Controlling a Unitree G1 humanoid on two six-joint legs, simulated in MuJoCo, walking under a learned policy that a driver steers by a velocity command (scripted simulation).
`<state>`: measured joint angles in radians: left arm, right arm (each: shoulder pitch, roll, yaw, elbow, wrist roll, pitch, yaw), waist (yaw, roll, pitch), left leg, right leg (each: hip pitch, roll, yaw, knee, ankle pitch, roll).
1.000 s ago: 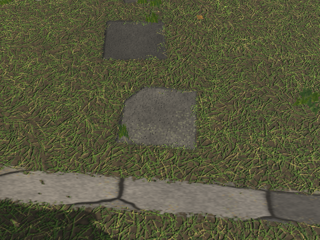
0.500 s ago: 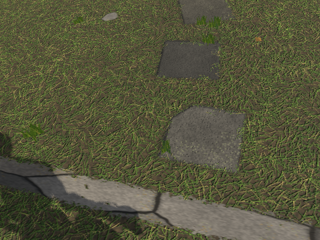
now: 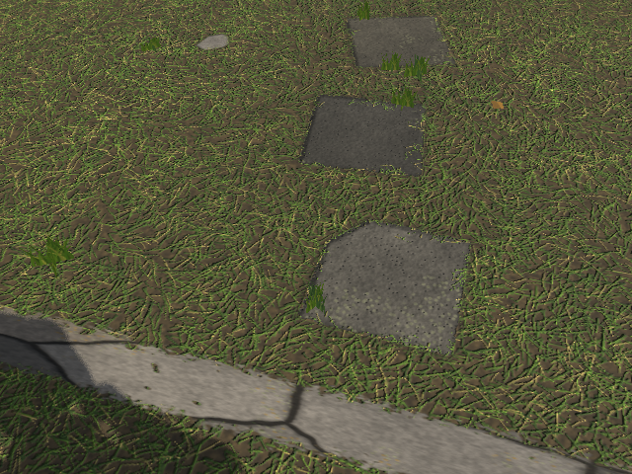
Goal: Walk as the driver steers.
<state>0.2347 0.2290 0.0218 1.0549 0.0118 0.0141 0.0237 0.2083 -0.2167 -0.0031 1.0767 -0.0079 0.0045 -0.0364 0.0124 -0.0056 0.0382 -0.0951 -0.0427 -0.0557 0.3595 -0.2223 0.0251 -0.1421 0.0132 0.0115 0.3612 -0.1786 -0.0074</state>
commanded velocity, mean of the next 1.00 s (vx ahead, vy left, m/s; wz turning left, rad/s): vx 0.32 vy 0.00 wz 0.00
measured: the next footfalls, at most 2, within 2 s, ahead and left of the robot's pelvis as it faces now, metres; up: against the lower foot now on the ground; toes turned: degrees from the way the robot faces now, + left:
left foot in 0.86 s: +0.42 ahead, +0.04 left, +0.00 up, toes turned +4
right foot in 1.40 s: +0.74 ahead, -0.12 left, +0.00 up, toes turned -4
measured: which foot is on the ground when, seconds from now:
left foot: down 0.00-0.40, up 0.42-0.84, down 0.86-1.00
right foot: down 0.00-0.84, up 0.86-1.00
